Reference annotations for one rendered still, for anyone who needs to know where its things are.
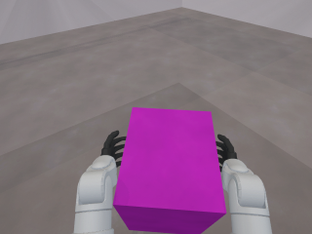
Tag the left robot hand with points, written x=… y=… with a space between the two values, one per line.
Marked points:
x=109 y=147

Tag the robot right forearm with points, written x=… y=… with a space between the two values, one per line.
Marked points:
x=247 y=199

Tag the robot left forearm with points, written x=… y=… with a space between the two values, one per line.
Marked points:
x=94 y=197

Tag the right robot hand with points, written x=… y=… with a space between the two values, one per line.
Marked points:
x=227 y=151

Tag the carton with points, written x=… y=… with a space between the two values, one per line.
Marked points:
x=169 y=179

